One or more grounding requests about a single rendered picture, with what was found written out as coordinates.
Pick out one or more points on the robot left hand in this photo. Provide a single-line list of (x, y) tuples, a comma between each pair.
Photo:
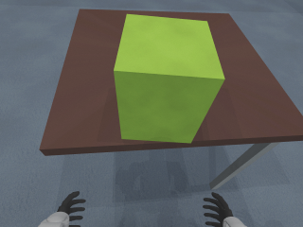
[(68, 202)]

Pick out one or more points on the left robot forearm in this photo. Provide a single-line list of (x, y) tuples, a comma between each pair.
[(58, 219)]

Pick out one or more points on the carton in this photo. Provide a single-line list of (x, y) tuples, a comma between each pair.
[(167, 75)]

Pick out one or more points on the right robot forearm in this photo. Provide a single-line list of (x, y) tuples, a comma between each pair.
[(232, 222)]

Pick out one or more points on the table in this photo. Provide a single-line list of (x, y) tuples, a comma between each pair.
[(251, 107)]

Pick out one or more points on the robot right hand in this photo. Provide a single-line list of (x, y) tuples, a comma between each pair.
[(222, 209)]

